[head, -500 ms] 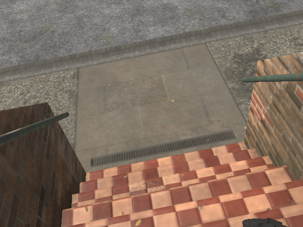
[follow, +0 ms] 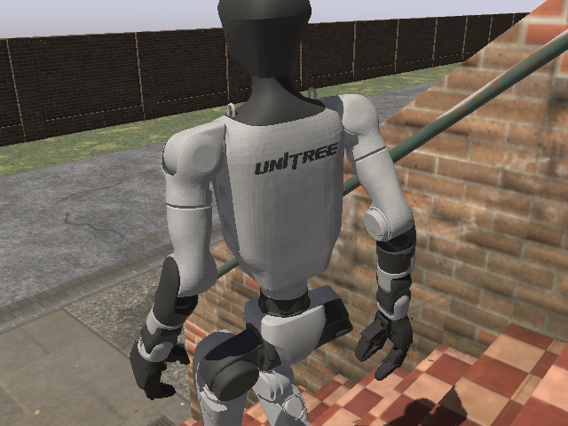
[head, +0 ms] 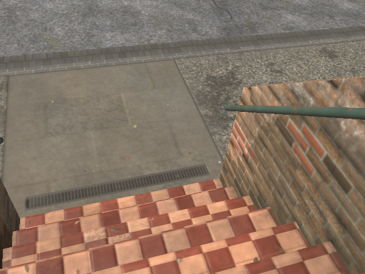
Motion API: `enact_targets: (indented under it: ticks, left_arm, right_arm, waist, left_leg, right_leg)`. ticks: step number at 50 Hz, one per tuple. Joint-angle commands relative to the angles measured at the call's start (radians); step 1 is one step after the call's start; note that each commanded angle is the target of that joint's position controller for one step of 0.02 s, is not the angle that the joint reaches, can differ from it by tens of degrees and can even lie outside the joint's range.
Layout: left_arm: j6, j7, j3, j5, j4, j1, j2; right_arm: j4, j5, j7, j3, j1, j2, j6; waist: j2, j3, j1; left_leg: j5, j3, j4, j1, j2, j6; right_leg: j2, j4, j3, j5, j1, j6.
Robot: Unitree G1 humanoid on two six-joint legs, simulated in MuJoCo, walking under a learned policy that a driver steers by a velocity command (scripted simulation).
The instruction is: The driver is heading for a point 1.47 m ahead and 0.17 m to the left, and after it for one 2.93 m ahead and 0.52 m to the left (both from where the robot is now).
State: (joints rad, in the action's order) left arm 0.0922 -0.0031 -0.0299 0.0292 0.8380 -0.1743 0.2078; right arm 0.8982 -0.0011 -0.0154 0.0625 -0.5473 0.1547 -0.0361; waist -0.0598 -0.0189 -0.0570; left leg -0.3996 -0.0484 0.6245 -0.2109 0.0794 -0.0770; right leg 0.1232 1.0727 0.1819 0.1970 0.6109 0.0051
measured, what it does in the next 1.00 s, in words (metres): steps on the spot: right foot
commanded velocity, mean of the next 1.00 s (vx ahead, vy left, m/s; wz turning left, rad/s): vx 0.00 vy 0.00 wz -0.01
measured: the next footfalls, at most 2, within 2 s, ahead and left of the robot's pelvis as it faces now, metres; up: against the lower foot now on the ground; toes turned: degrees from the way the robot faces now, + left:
right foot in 0.10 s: +0.08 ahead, -0.13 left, +0.00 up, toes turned +5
left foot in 1.76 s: +0.28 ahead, +0.04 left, -0.20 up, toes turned +4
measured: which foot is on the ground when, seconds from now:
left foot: down 0.00-1.00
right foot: up 0.00-0.08, down 0.10-1.00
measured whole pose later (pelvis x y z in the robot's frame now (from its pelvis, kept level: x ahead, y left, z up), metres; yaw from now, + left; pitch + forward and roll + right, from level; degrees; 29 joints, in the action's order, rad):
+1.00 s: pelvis +0.03 -0.02 +0.02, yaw +0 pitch -1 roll -1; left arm 0.03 -0.01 0.03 0.00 1.11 -0.23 0.18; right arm 1.10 -0.01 0.00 0.01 -0.36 0.16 0.00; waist 0.00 0.00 0.00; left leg -0.30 -0.05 0.33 -0.01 0.03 -0.04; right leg 0.07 0.35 0.08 0.17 0.16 -0.02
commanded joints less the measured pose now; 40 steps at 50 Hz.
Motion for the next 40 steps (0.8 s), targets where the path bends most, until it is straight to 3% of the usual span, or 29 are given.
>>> enact_targets:
  ticks: [1,2,3,4,5,6,7,8,9,10,11,13,16,19,22,23,28,33,40]
  left_arm:
    - [0.000,0.005,0.012,-0.004,-0.017,0.024,0.036]
    - [-0.003,0.004,0.011,-0.009,0.017,-0.037,0.043]
    - [-0.003,0.012,0.023,-0.030,-0.017,0.038,0.054]
    - [-0.012,0.017,0.034,-0.035,0.007,0.058,0.028]
    - [-0.019,0.015,0.036,-0.033,0.061,-0.044,0.022]
    - [-0.033,0.006,0.037,-0.039,0.054,-0.067,0.045]
    - [-0.045,-0.002,0.031,-0.026,0.076,-0.077,0.084]
    - [-0.050,-0.007,0.029,-0.036,0.095,-0.044,0.074]
    - [-0.056,-0.003,0.036,-0.044,0.097,-0.043,0.048]
    - [-0.058,-0.002,0.042,-0.042,0.104,-0.051,0.037]
    - [-0.058,-0.004,0.044,-0.035,0.118,-0.053,0.038]
    - [-0.056,-0.008,0.040,-0.044,0.125,-0.043,0.046]
    - [-0.061,-0.007,0.043,-0.044,0.143,-0.063,0.048]
    - [-0.071,-0.010,0.048,-0.040,0.161,-0.061,0.050]
    - [-0.076,-0.011,0.050,-0.039,0.178,-0.067,0.060]
    - [-0.070,-0.011,0.050,-0.038,0.178,-0.072,0.065]
    - [-0.065,-0.007,0.052,-0.031,0.197,-0.080,0.072]
    - [-0.069,-0.006,0.051,-0.033,0.217,-0.089,0.071]
    - [-0.068,-0.008,0.051,-0.030,0.234,-0.083,0.056]
  right_arm:
    - [-0.032,-0.001,-0.002,-0.031,0.007,0.143,-0.013]
    - [-0.043,0.001,0.001,-0.029,0.064,0.146,-0.017]
    - [-0.028,-0.009,-0.002,-0.033,0.024,0.142,0.010]
    - [0.010,-0.013,-0.002,-0.041,-0.051,0.147,0.028]
    - [0.025,-0.008,0.000,-0.038,-0.008,0.135,0.025]
    - [0.036,-0.016,0.000,-0.042,-0.046,0.139,0.033]
    - [0.048,-0.011,0.008,-0.046,-0.103,0.120,0.025]
    - [0.064,-0.005,0.010,-0.044,-0.101,0.103,0.025]
    - [0.056,-0.006,0.008,-0.048,-0.019,0.118,0.029]
    - [0.039,-0.007,0.009,-0.060,0.052,0.139,0.034]
    - [0.039,-0.005,0.014,-0.065,0.055,0.139,0.034]
    - [0.051,-0.005,0.022,-0.061,0.060,0.103,0.038]
    - [0.068,-0.009,0.021,-0.067,0.080,0.107,0.041]
    - [0.075,-0.001,0.018,-0.070,0.106,0.110,0.039]
    - [0.093,0.000,0.014,-0.073,0.115,0.119,0.039]
    - [0.105,-0.007,0.017,-0.073,0.111,0.117,0.045]
    - [0.125,-0.009,0.018,-0.073,0.133,0.117,0.050]
    - [0.143,-0.008,0.015,-0.074,0.138,0.121,0.044]
    - [0.167,-0.007,0.013,-0.069,0.132,0.099,0.037]
  waist:
    - [0.219,0.037,0.025]
    - [0.221,0.016,0.066]
    - [0.203,0.102,0.030]
    - [0.202,0.138,-0.021]
    - [0.214,0.122,0.026]
    - [0.189,0.123,0.029]
    - [0.099,0.115,-0.016]
    - [0.023,0.099,-0.015]
    - [0.023,0.092,0.030]
    - [0.016,0.057,0.051]
    - [0.002,0.042,0.036]
    - [0.012,0.050,0.032]
    - [0.026,0.042,0.043]
    - [0.026,0.019,0.043]
    - [0.058,0.017,0.042]
    - [0.083,0.031,0.041]
    - [0.072,0.071,0.049]
    - [0.069,0.071,0.054]
    - [0.072,0.073,0.058]
  left_leg:
    - [0.749,-0.259,-0.172,-0.023,-0.241,-0.003]
    - [0.809,-0.202,-0.147,-0.106,-0.239,-0.017]
    - [0.751,-0.177,-0.218,-0.044,-0.215,-0.012]
    - [0.773,-0.212,-0.255,-0.058,-0.225,0.001]
    - [0.824,-0.223,-0.221,-0.118,-0.243,0.001]
    - [0.720,-0.197,-0.229,-0.057,-0.207,0.023]
    - [0.707,-0.193,-0.258,-0.094,-0.217,0.045]
    - [0.606,-0.162,-0.303,-0.043,-0.204,0.047]
    - [0.486,-0.126,-0.278,-0.009,-0.178,0.037]
    - [0.367,-0.096,-0.269,0.036,-0.156,0.025]
    - [0.328,-0.102,-0.288,0.045,-0.161,0.021]
    - [0.313,-0.102,-0.309,0.047,-0.164,0.027]
    - [0.337,-0.097,-0.301,0.072,-0.171,0.029]
    - [0.383,-0.097,-0.292,0.100,-0.185,0.037]
    - [0.384,-0.093,-0.291,0.116,-0.187,0.044]
    - [0.333,-0.084,-0.306,0.102,-0.175,0.041]
    - [0.276,-0.083,-0.325,0.075,-0.178,0.039]
    - [0.273,-0.085,-0.332,0.071,-0.183,0.040]
    - [0.271,-0.085,-0.346,0.065,-0.183,0.040]
  right_leg:
    - [-0.069,-0.132,-0.052,-0.021,-0.150,-0.003]
    - [-0.071,-0.114,-0.098,-0.080,-0.272,-0.016]
    - [-0.059,-0.466,-0.142,0.244,-0.225,-0.021]
    - [-0.077,-0.522,-0.151,0.174,-0.332,-0.005]
    - [-0.128,-0.477,-0.084,-0.078,-0.479,-0.016]
    - [-0.152,-0.652,-0.028,0.007,-0.475,-0.023]
    - [-0.220,-0.544,0.022,-0.288,-0.576,-0.039]
    - [-0.210,-0.526,0.014,-0.334,-0.508,-0.062]
    - [-0.212,-0.596,0.033,-0.324,-0.492,-0.066]
    - [-0.215,-0.645,0.044,-0.330,-0.491,-0.066]
    - [-0.217,-0.647,0.040,-0.349,-0.521,-0.069]
    - [-0.213,-0.660,0.033,-0.296,-0.521,-0.066]
    - [-0.213,-0.681,0.031,-0.315,-0.517,-0.067]
    - [-0.218,-0.696,0.030,-0.373,-0.526,-0.068]
    - [-0.220,-0.705,0.030,-0.383,-0.527,-0.068]
    - [-0.215,-0.702,0.031,-0.335,-0.523,-0.071]
    - [-0.209,-0.728,0.036,-0.267,-0.500,-0.068]
    - [-0.209,-0.737,0.036,-0.260,-0.509,-0.067]
    - [-0.208,-0.746,0.034,-0.235,-0.514,-0.065]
